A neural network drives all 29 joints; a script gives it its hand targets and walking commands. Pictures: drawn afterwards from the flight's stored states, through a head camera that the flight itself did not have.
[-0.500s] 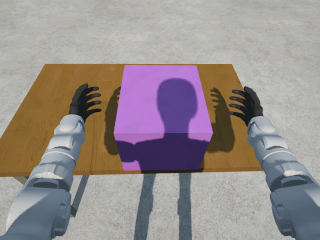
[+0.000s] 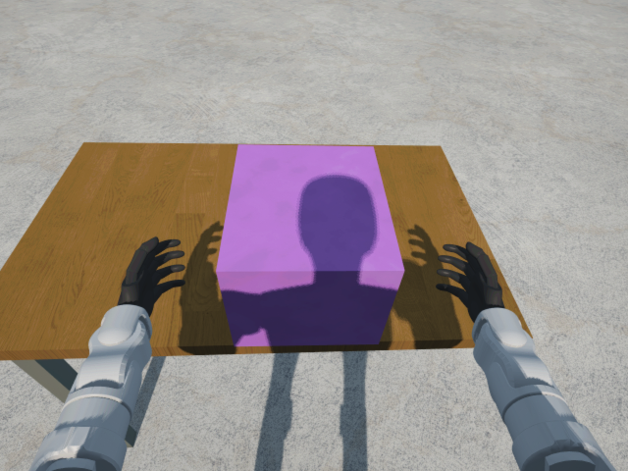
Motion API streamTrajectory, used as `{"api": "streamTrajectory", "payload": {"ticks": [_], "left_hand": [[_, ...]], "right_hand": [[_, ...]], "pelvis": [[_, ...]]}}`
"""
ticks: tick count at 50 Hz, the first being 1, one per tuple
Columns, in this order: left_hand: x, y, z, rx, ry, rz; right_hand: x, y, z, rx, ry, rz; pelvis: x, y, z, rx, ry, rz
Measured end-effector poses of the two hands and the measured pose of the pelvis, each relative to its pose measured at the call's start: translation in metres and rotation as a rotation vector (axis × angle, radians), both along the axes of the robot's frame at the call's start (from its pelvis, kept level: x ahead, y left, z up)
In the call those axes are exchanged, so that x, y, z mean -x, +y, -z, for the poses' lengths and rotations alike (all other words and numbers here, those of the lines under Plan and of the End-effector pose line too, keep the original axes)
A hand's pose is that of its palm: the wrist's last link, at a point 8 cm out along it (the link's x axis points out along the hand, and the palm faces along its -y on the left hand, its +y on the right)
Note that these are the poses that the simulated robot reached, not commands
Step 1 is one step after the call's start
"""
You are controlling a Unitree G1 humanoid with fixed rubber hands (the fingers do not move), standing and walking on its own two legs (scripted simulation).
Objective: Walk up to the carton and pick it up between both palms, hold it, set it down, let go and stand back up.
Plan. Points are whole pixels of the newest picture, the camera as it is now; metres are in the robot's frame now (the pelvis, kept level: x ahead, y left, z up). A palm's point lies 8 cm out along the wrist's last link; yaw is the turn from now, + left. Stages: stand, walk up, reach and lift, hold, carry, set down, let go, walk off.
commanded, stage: set down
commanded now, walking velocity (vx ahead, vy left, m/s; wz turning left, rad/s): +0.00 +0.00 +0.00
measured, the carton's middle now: (306, 242) +0.49 +0.04 -0.01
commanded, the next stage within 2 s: none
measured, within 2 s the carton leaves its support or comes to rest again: neither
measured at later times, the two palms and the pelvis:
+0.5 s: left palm (132, 373) +0.25 +0.24 +0.00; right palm (496, 381) +0.26 -0.21 +0.01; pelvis +0.01 +0.01 +0.00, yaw -1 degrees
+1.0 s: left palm (134, 420) +0.21 +0.24 -0.03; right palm (498, 439) +0.20 -0.21 -0.03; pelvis +0.02 +0.00 +0.00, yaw -2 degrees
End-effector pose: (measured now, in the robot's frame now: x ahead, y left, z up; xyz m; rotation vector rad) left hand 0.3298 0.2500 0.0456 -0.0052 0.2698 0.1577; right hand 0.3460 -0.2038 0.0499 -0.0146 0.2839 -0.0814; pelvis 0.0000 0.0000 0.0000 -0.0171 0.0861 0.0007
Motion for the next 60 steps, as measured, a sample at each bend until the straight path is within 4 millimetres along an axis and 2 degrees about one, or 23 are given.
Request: {"api": "streamTrajectory", "payload": {"ticks": [5, 18, 29, 38, 43, 51, 60], "left_hand": [[0.018, 0.000, 0.013, -0.002, 0.011, 0.004], [0.054, -0.004, 0.027, -0.011, 0.008, 0.013], [0.093, -0.007, 0.052, -0.011, 0.032, -0.012], [0.117, -0.011, 0.068, -0.015, 0.046, -0.018], [0.122, -0.012, 0.078, -0.009, 0.107, -0.018], [0.124, -0.013, 0.080, -0.027, 0.166, 0.001], [0.145, -0.011, 0.087, -0.040, 0.279, 0.001]], "right_hand": [[0.020, -0.001, 0.013, -0.009, 0.004, 0.005], [0.060, -0.006, 0.026, -0.001, -0.018, -0.003], [0.104, -0.008, 0.049, 0.004, 0.018, 0.001], [0.132, -0.011, 0.065, 0.008, 0.038, 0.001], [0.141, -0.010, 0.077, 0.009, 0.097, -0.002], [0.145, -0.007, 0.079, 0.016, 0.132, 0.005], [0.157, 0.000, 0.086, 0.022, 0.205, 0.017]], "pelvis": [[-0.004, 0.002, 0.000, 0.001, -0.016, 0.001], [-0.009, 0.006, 0.000, -0.001, -0.058, 0.009], [-0.012, 0.005, 0.001, -0.003, -0.082, 0.013], [-0.012, 0.004, 0.003, -0.006, -0.090, 0.023], [-0.013, 0.003, 0.004, -0.009, -0.090, 0.030], [-0.019, 0.002, 0.003, -0.008, -0.093, 0.033], [-0.028, 0.002, 0.002, -0.006, -0.103, 0.029]]}}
